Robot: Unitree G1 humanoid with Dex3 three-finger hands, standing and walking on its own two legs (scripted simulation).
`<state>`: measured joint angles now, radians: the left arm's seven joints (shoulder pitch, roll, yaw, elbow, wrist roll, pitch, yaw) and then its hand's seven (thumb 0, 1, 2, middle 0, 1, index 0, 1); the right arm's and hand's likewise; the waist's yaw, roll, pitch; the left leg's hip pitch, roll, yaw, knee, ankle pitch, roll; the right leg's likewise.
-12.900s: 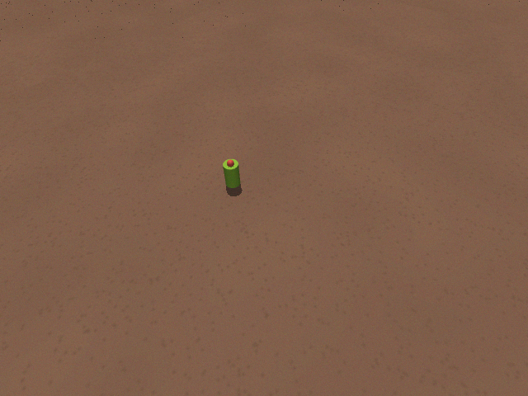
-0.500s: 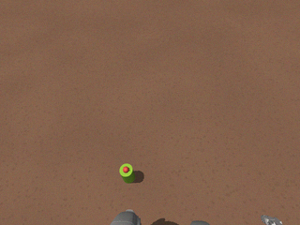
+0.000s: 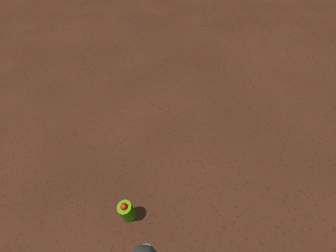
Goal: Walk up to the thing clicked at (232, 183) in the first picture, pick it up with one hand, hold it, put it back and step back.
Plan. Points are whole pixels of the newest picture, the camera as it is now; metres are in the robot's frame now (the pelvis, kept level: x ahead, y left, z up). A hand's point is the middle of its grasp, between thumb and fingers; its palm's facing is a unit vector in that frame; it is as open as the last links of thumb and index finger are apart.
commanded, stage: stand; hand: left
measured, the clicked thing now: (126, 210) +0.45 +0.30 -0.67
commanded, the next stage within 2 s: none
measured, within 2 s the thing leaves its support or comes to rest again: neither
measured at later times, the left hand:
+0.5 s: hand out of the picture +0.10 +0.26 -0.13, palm faces -0.03 -0.95 -0.32, open 7.4 cm
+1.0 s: hand out of the picture +0.04 +0.28 -0.13, palm faces -0.02 -0.94 -0.34, open 7.4 cm
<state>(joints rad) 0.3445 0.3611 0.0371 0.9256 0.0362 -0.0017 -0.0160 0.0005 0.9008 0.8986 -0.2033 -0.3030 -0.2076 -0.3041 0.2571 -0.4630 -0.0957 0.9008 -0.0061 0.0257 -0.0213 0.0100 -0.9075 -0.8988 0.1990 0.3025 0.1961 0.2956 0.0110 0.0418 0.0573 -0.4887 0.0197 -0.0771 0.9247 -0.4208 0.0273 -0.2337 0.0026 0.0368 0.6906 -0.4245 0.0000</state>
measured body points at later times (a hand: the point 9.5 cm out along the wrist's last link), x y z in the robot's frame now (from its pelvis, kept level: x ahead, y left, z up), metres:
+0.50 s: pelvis -0.01 +0.02 +0.02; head -0.01 +0.02 +0.47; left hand +0.10 +0.31 -0.10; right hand +0.09 -0.28 -0.10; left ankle +0.04 +0.14 -0.72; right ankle -0.03 -0.12 -0.72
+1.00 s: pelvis -0.01 +0.02 +0.03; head +0.01 +0.02 +0.48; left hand +0.04 +0.33 -0.11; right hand +0.08 -0.27 -0.11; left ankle +0.04 +0.14 -0.72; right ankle -0.03 -0.12 -0.72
